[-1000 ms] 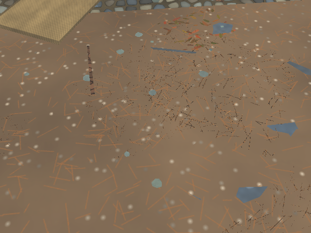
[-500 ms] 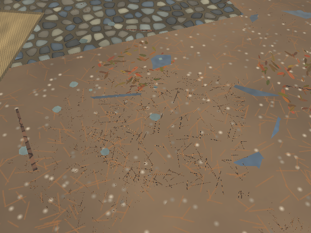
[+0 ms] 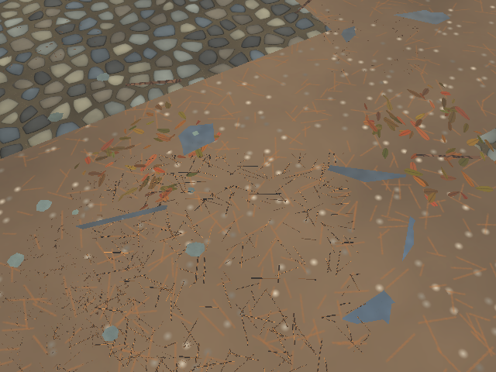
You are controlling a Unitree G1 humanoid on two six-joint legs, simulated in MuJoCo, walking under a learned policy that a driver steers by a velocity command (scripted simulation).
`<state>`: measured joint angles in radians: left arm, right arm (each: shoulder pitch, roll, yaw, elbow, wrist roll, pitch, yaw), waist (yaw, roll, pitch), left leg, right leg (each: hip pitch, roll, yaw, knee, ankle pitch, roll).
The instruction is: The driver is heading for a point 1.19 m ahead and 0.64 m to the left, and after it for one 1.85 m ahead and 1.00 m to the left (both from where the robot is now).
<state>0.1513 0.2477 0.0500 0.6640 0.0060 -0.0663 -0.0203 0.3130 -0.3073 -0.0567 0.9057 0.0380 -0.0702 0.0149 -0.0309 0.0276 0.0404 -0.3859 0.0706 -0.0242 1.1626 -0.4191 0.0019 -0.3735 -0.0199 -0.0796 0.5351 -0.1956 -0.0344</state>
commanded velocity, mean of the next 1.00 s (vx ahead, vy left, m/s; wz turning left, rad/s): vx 0.16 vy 0.00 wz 0.52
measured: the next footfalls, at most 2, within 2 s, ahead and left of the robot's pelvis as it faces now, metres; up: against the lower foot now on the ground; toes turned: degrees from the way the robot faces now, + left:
left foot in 0.36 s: +0.31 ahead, +0.15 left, +0.00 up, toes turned +13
right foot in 0.82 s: +0.38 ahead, -0.06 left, +0.00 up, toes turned +34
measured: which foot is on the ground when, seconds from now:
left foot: up 0.00-0.34, down 0.36-0.84, up 0.86-1.00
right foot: down 0.00-0.36, up 0.38-0.80, down 0.82-1.00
